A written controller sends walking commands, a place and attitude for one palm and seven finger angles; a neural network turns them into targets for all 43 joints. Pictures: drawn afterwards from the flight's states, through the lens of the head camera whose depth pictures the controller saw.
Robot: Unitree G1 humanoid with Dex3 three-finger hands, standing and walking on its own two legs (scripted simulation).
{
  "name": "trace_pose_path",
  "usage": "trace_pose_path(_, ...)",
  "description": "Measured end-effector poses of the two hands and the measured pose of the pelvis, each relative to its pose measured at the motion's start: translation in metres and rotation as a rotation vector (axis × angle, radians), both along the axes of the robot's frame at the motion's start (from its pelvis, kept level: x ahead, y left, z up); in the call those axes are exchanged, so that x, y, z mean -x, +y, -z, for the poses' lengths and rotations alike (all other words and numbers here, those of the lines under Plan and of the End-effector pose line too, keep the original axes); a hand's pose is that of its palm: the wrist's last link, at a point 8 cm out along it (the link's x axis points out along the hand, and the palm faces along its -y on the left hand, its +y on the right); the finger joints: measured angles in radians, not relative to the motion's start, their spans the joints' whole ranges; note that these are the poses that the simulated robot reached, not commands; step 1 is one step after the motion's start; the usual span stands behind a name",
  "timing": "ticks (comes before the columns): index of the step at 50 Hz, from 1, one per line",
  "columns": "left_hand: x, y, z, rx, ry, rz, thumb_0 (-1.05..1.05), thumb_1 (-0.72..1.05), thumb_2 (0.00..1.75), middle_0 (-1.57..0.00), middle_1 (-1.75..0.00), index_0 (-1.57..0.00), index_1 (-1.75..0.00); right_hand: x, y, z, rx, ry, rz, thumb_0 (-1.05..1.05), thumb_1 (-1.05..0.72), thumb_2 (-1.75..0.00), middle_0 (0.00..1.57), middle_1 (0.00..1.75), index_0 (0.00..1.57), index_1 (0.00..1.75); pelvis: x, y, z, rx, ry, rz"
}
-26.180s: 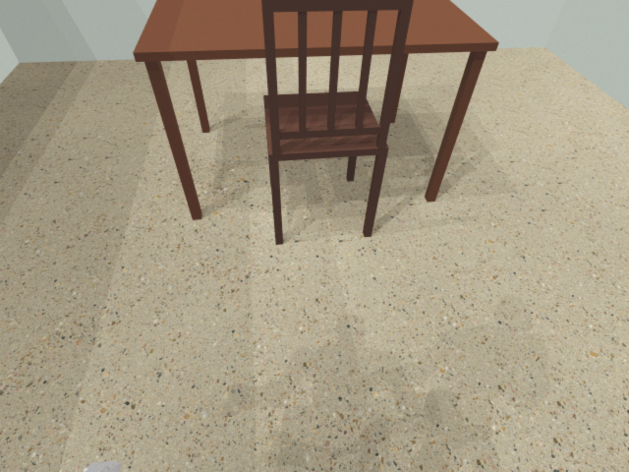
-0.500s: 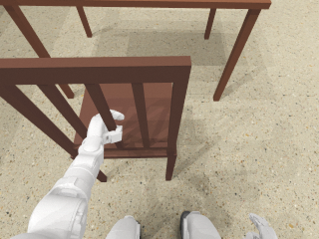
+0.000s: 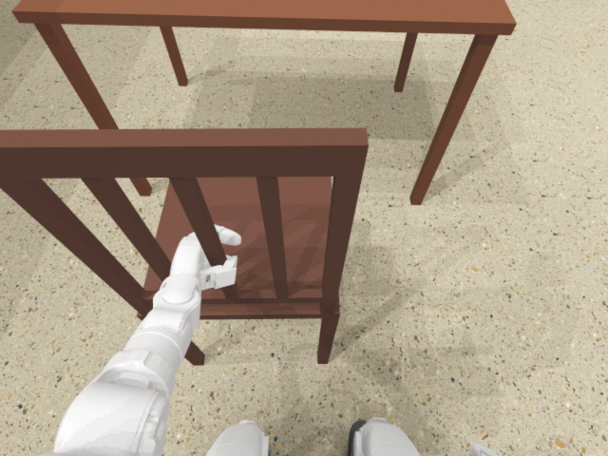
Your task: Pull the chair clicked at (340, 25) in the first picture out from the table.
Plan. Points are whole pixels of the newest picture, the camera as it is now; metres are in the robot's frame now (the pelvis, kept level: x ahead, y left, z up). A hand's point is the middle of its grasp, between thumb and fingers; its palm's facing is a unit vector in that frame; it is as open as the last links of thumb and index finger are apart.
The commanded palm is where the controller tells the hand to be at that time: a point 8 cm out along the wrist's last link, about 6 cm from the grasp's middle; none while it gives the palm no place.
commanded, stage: step backward, pulling the chair out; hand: left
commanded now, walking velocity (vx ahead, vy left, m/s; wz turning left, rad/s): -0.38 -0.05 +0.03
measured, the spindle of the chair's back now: (213, 248) +0.39 +0.16 -0.02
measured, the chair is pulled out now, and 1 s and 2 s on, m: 0.46 0.49 0.49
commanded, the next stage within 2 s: stop walking, hand still on the chair in 1.98 s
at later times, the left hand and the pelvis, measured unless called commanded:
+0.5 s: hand (228, 286) +0.34 +0.13 -0.05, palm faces +0.04 -0.98 -0.20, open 5.6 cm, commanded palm +0.35 +0.18 -0.05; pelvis -0.03 -0.02 -0.01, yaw +0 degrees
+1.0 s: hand (228, 288) +0.34 +0.13 -0.05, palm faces +0.05 -0.98 -0.21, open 5.6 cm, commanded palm +0.35 +0.18 -0.05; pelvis -0.02 -0.01 +0.00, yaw +0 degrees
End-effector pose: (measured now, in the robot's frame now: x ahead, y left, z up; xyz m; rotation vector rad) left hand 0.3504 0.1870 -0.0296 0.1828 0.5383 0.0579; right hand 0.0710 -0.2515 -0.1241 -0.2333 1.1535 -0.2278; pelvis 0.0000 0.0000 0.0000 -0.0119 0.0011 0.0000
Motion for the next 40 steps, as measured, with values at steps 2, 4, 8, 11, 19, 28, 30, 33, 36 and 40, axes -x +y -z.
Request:
trace_pose_path(2,0.001,0.0,0.0,-0.003,-0.002,-0.008,0.1,0.65,0.79,-0.3,-1.27,-0.5,-1.45,-0.001,0.001,0.002,-0.014,-0.01,-0.001,0.0,-0.91,-0.9,0.2,0.3,0.2,0.3,0.003,-0.004,0.001,-0.003,0.002,0.0)
trace_pose_path(4,0.003,-0.001,0.0,-0.006,-0.003,-0.02,0.1,0.65,0.8,-0.3,-1.26,-0.5,-1.45,-0.003,-0.001,0.004,-0.025,-0.022,-0.002,0.0,-0.91,-0.9,0.2,0.3,0.2,0.3,0.006,-0.009,0.002,-0.006,0.004,0.001)
trace_pose_path(8,0.008,-0.003,0.0,-0.013,-0.009,-0.047,0.1,0.63,0.81,-0.33,-1.25,-0.5,-1.45,-0.005,-0.011,0.008,-0.03,-0.049,0.005,0.0,-0.9,-0.9,0.2,0.3,0.2,0.3,0.012,-0.017,0.005,-0.013,0.011,-0.003)
trace_pose_path(11,0.012,-0.005,0.0,-0.013,-0.008,-0.057,0.1,0.63,0.81,-0.33,-1.25,-0.5,-1.45,-0.002,-0.021,0.007,-0.007,-0.06,0.016,0.0,-0.9,-0.9,0.2,0.3,0.2,0.3,0.017,-0.017,0.005,-0.022,0.011,-0.014)
trace_pose_path(19,0.023,-0.005,0.0,-0.006,-0.001,-0.023,0.09,0.65,0.78,-0.3,-1.27,-0.5,-1.45,0.013,-0.035,-0.007,0.076,-0.051,0.014,0.0,-0.91,-0.9,0.2,0.3,0.2,0.3,0.024,-0.005,0.002,-0.018,-0.001,-0.002)
trace_pose_path(28,0.032,-0.006,0.0,-0.019,-0.017,-0.043,0.09,0.63,0.8,-0.33,-1.27,-0.5,-1.45,0.017,-0.021,0.006,-0.007,-0.056,0.009,0.0,-0.91,-0.9,0.2,0.3,0.2,0.3,0.027,-0.019,0.008,-0.024,-0.008,-0.005)
trace_pose_path(30,0.033,-0.006,0.0,-0.017,-0.014,-0.053,0.09,0.63,0.8,-0.33,-1.27,-0.5,-1.45,0.019,-0.02,0.006,-0.011,-0.055,0.013,0.0,-0.91,-0.9,0.2,0.3,0.2,0.3,0.027,-0.018,0.006,-0.03,-0.002,-0.006)
trace_pose_path(33,0.034,-0.006,0.0,-0.013,-0.009,-0.054,0.1,0.64,0.8,-0.32,-1.27,-0.5,-1.45,0.022,-0.019,0.004,-0.001,-0.053,0.014,0.0,-0.91,-0.9,0.2,0.3,0.2,0.3,0.025,-0.014,0.004,-0.03,0.002,-0.002)
trace_pose_path(36,0.034,-0.005,0.0,-0.016,-0.011,-0.041,0.09,0.64,0.79,-0.32,-1.27,-0.5,-1.45,0.022,-0.019,0.004,0.005,-0.053,0.012,0.0,-0.91,-0.9,0.2,0.3,0.2,0.3,0.022,-0.012,0.005,-0.023,0.003,0.007)
trace_pose_path(40,0.034,-0.005,0.0,-0.023,-0.015,-0.04,0.09,0.63,0.8,-0.33,-1.27,-0.5,-1.45,0.017,-0.019,0.006,-0.002,-0.056,0.007,0.0,-0.91,-0.9,0.2,0.3,0.2,0.3,0.02,-0.014,0.006,-0.024,-0.003,0.009)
